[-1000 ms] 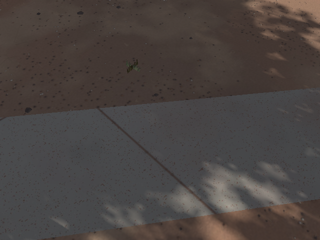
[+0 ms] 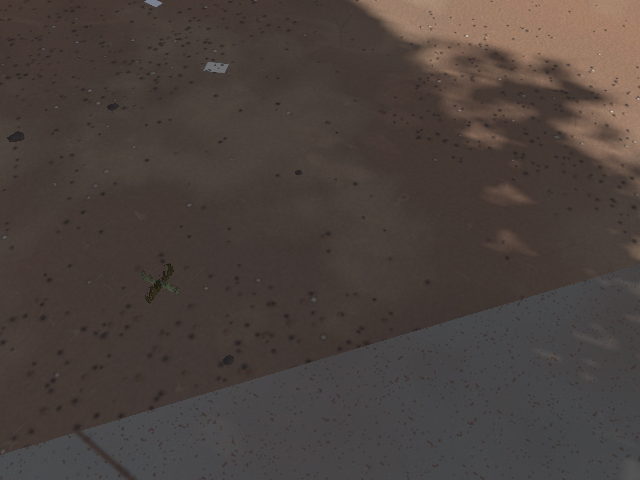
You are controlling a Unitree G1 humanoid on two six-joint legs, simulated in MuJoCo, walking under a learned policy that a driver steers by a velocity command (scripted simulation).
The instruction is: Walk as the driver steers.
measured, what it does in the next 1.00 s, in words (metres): walks ahead, turning left: right foot, then left foot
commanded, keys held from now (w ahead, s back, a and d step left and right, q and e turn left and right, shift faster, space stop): w+q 0.36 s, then w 0.64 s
